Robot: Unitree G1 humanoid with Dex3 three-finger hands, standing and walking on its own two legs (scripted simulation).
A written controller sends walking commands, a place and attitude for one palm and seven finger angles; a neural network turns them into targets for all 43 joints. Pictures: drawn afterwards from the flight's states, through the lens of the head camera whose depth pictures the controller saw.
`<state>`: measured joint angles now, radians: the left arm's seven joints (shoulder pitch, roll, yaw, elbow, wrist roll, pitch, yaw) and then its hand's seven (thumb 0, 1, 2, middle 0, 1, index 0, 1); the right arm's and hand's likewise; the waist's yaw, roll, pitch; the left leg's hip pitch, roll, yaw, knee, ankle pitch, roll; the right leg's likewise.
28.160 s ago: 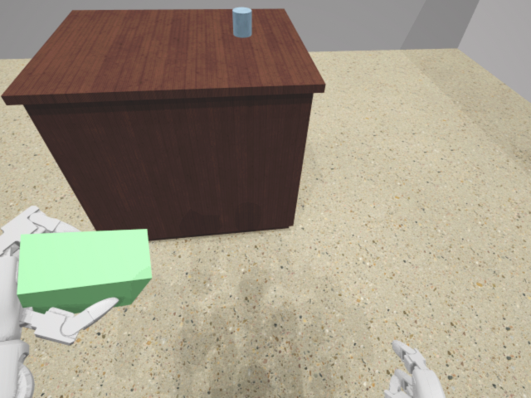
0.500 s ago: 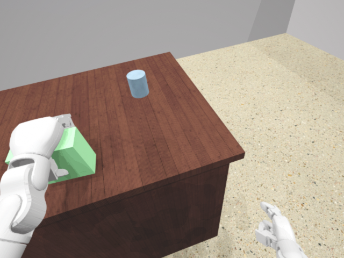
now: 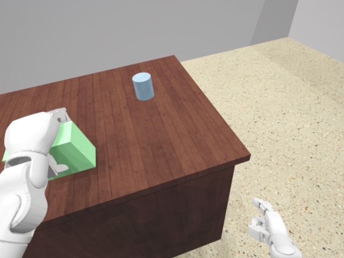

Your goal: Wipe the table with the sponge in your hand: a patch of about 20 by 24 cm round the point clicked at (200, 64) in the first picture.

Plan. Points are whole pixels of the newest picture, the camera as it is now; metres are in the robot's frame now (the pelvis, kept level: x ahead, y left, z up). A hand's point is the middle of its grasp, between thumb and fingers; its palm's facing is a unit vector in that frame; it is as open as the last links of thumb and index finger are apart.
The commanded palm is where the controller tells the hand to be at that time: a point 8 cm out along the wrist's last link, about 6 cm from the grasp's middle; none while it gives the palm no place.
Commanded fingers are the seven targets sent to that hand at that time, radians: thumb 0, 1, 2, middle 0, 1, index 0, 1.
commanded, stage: move the sponge above the wiping area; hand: left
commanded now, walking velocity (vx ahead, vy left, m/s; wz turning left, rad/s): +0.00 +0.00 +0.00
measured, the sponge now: (59, 157) +0.25 +0.31 +0.13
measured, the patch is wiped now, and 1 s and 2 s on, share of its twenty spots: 0.00 0.00 0.00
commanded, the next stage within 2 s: lower the sponge onto the table in 0.86 s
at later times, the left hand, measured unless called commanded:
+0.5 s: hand (51, 140) +0.26 +0.30 +0.19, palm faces +0.24 -0.06 -0.97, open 9.9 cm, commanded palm +0.20 +0.29 +0.23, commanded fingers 0.00 0.10 1.30 -1.20 -1.60 -1.20 -1.60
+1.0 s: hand (50, 148) +0.25 +0.31 +0.17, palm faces +0.14 -0.06 -0.99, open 9.9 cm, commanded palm +0.20 +0.30 +0.23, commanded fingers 0.00 0.10 1.30 -1.20 -1.60 -1.20 -1.60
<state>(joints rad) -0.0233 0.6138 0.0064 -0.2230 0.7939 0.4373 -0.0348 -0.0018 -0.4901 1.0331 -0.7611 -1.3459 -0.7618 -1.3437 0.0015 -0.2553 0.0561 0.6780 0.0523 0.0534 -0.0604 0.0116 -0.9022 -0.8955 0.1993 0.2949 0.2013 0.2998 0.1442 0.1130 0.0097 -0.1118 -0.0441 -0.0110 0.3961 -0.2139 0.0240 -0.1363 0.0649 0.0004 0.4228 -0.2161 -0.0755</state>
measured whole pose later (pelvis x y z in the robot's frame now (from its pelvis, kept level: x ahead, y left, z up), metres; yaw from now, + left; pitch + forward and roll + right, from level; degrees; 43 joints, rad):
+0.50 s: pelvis +0.00 +0.00 +0.00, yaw -1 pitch -4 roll +1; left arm -0.03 0.61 0.04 -0.23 0.78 0.48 -0.04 0.00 -0.49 1.03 -0.76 -1.35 -0.76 -1.35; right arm 0.00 -0.25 0.07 0.67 0.06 0.07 -0.05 0.01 -0.90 -0.90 0.20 0.29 0.20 0.30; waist 0.13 0.12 0.00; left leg -0.11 -0.04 0.00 0.38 -0.20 0.02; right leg -0.14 0.07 0.01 0.41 -0.20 -0.07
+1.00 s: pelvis -0.01 -0.01 +0.00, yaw +0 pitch -4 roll +1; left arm -0.03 0.62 0.04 -0.16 0.77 0.50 -0.10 0.00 -0.49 1.04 -0.76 -1.35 -0.76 -1.35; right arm -0.01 -0.28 0.06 0.66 0.06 0.05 -0.06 0.01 -0.90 -0.90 0.20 0.29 0.20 0.30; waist 0.11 0.14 0.00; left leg -0.13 -0.04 -0.01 0.40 -0.20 0.01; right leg -0.15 0.07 0.00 0.42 -0.20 -0.08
